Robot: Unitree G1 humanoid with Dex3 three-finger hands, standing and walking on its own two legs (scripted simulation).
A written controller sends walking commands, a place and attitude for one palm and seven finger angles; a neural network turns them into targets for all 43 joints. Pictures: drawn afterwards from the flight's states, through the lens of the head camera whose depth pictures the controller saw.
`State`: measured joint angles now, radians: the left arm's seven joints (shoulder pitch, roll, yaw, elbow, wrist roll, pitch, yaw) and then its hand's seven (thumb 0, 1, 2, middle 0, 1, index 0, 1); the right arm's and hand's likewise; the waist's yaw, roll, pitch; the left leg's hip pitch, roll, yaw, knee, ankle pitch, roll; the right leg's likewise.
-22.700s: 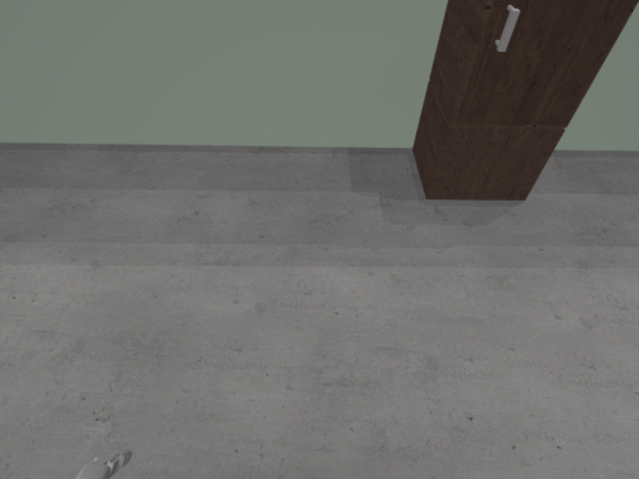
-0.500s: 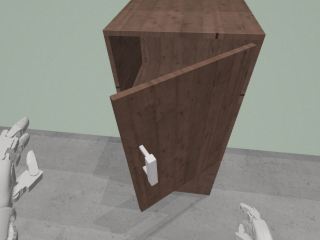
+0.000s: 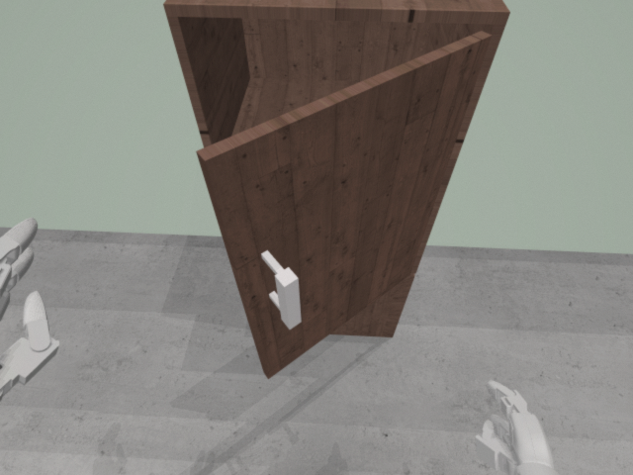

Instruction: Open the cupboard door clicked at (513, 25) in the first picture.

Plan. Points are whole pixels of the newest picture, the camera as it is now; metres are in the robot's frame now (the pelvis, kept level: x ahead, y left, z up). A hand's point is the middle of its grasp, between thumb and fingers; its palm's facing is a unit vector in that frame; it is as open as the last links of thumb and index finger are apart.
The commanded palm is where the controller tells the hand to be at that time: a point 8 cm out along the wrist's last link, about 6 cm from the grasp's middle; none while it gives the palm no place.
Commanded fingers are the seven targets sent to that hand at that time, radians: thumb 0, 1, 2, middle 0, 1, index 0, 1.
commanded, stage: step back with the hand held close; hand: left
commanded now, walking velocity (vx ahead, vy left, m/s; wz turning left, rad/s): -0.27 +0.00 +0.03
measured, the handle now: (280, 290) +0.35 +0.08 +0.01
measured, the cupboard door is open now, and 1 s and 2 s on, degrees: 41 41 41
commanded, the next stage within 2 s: stop stepping back and stand still in 0.80 s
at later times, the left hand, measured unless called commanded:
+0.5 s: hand out of the picture +0.10 +0.29 +0.16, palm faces +0.48 -0.75 -0.46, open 7.4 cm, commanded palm +0.03 +0.33 +0.17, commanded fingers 0.00 0.90 0.90 -0.20 -0.30 -0.20 -0.30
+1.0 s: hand out of the picture +0.03 +0.25 +0.18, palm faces +0.33 -0.83 -0.45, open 7.4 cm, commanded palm -0.02 +0.30 +0.17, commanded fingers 0.00 0.90 0.90 -0.20 -0.30 -0.20 -0.30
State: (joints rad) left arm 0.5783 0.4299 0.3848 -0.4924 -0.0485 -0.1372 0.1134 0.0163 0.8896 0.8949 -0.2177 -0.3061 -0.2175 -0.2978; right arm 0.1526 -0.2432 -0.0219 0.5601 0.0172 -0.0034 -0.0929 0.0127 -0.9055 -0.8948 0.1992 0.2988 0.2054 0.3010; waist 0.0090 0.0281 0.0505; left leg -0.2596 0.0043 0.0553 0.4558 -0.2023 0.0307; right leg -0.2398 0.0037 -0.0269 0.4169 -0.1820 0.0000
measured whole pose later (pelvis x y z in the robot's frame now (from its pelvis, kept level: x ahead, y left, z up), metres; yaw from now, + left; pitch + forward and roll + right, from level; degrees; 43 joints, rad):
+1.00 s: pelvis -0.19 +0.01 -0.02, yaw -5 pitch +1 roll -2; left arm 0.52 0.48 0.44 -0.64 -0.06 -0.20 0.12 0.02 0.89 0.90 -0.22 -0.31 -0.22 -0.30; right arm 0.15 -0.18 0.04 0.65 0.00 -0.12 -0.07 0.01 -0.90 -0.89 0.20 0.30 0.21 0.30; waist 0.04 -0.04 0.00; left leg -0.45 0.00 0.04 0.55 -0.07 0.05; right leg -0.15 0.03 -0.01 0.67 -0.43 0.02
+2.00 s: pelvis -0.31 +0.03 -0.02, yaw +3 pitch +1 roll +0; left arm 0.37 0.35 0.26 -0.11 0.02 -0.11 0.07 0.00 0.90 0.90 -0.21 -0.30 -0.21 -0.30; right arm 0.23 -0.27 -0.03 0.72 -0.02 -0.10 -0.01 0.01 -0.90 -0.89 0.20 0.30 0.21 0.30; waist -0.01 0.04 -0.03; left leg -0.35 0.00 0.03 0.65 -0.33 0.02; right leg -0.43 -0.01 -0.08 0.76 -0.39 -0.02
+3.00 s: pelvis -0.31 +0.03 +0.00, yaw +3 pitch -2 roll +0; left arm 0.16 0.22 0.02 1.15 0.01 -0.01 0.01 0.01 0.91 0.90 -0.21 -0.30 -0.21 -0.30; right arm 0.21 -0.23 -0.01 1.14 -0.02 0.00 -0.02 0.00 -0.91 -0.89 0.20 0.30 0.20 0.30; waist -0.01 0.02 0.06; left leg -0.14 -0.02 0.01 0.36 -0.19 0.01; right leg -0.17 0.01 0.01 0.37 -0.17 -0.01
